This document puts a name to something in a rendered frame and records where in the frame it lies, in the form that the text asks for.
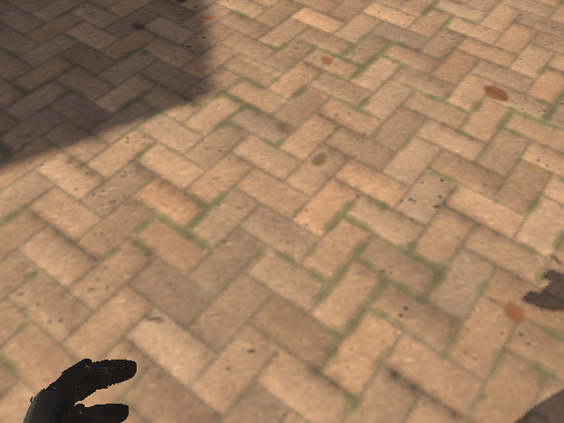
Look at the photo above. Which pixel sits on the robot left hand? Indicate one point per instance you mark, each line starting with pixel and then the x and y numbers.
pixel 55 404

